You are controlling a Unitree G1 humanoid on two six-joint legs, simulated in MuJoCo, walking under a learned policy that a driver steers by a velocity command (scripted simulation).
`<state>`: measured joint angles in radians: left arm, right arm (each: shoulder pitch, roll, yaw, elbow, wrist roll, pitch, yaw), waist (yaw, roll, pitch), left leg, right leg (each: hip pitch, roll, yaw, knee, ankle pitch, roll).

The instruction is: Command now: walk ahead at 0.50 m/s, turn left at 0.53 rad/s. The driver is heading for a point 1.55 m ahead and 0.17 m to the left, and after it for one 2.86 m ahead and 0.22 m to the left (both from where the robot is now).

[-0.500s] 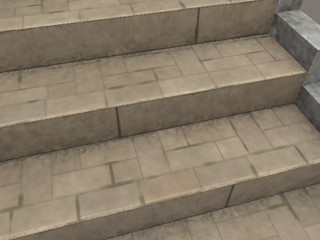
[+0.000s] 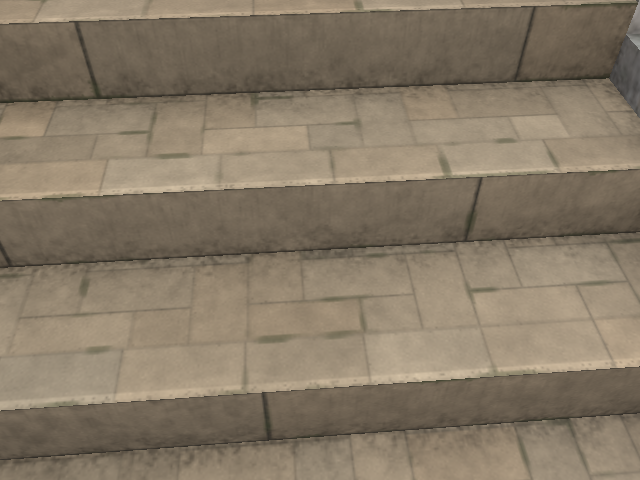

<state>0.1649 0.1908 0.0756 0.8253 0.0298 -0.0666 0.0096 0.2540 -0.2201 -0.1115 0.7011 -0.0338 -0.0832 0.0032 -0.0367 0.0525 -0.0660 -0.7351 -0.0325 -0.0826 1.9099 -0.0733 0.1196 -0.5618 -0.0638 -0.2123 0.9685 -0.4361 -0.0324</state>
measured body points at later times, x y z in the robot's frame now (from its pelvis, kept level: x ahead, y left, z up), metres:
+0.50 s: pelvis +0.28 +0.09 +0.15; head +0.30 +0.09 +0.60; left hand +0.33 +0.36 +0.04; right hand +0.48 -0.11 +0.03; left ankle +0.35 +0.15 -0.51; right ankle +0.18 -0.09 -0.35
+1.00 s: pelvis +0.58 +0.14 +0.30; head +0.57 +0.17 +0.75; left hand +0.70 +0.37 +0.18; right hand +0.62 -0.10 +0.18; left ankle +0.41 +0.20 -0.26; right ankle +0.63 +0.12 -0.34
